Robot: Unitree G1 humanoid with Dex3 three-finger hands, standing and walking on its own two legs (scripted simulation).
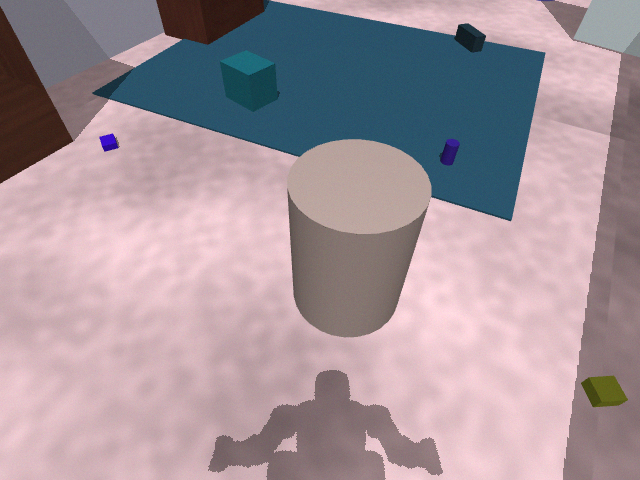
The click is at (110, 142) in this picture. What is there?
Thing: flat box
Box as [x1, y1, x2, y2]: [99, 134, 117, 151]
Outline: 113,134 99,137 104,151 117,147
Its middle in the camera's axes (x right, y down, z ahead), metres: -1.11 -0.54 +2.07
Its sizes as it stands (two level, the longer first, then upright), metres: 0.096 0.070 0.033
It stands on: the floor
